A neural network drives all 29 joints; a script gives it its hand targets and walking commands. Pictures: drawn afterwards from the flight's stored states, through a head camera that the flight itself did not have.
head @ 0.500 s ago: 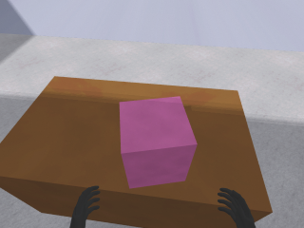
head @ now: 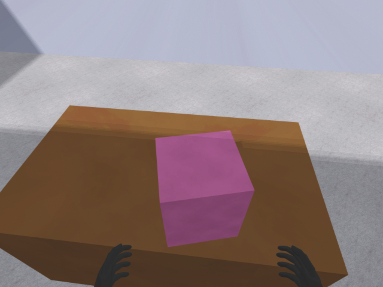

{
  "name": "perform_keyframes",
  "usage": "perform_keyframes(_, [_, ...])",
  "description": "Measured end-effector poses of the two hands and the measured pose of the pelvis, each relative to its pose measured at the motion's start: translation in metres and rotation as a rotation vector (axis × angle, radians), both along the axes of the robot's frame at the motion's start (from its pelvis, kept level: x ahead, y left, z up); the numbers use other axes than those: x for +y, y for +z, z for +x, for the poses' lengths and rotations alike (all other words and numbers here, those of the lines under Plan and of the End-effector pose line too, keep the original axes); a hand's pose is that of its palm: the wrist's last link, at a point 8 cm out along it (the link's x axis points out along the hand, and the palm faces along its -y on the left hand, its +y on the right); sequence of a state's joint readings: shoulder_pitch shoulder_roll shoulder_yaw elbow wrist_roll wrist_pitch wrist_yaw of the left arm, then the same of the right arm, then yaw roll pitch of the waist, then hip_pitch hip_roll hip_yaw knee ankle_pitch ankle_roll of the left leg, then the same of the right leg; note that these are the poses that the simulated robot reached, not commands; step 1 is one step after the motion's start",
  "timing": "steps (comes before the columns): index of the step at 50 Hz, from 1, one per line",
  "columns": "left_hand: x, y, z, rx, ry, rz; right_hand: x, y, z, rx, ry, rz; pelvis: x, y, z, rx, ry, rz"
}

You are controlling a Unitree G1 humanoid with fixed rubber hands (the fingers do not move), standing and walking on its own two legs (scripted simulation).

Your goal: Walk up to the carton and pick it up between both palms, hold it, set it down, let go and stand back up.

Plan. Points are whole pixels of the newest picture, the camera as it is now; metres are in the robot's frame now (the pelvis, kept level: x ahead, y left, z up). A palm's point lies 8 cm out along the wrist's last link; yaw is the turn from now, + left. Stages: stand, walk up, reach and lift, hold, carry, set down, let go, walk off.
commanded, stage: set down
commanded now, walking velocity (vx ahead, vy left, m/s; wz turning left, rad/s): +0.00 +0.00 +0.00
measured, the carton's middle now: (198, 189) +0.40 +0.02 -0.09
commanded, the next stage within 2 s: let go in 1.34 s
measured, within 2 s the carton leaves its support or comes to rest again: neither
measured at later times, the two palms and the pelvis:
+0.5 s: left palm (96, 283) +0.16 +0.23 -0.08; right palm out of the picture +0.16 -0.22 -0.08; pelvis +0.01 +0.01 +0.00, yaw +0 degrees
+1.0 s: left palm out of the picture +0.15 +0.23 -0.08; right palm out of the picture +0.16 -0.22 -0.08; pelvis +0.00 +0.01 +0.00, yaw -1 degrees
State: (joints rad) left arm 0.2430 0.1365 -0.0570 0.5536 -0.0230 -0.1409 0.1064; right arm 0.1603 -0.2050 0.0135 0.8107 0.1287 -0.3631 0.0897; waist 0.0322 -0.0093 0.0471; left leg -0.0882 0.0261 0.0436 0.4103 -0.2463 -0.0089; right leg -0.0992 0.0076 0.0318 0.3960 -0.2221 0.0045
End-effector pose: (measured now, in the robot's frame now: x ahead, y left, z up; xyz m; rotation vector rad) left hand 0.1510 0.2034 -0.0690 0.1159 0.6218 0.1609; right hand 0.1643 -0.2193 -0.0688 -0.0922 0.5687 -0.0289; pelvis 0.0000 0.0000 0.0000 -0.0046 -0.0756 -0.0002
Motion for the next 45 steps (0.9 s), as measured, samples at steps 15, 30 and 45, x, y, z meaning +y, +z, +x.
perform_keyframes(15, [0.020,-0.001,0.005,0.068,0.002,0.021,0.001,-0.006,-0.003,0.053,-0.018,-0.028,0.004,0.001,0.007,0.017,-0.007,-0.004])
perform_keyframes(30, [0.023,-0.009,0.003,0.161,-0.020,0.019,0.002,-0.009,-0.008,0.102,-0.023,-0.071,0.007,0.001,0.006,0.004,-0.011,-0.008])
perform_keyframes(45, [0.027,-0.013,-0.001,0.229,-0.017,0.014,0.004,-0.013,-0.006,0.134,-0.004,-0.095,0.009,0.000,0.005,-0.005,-0.009,-0.003])
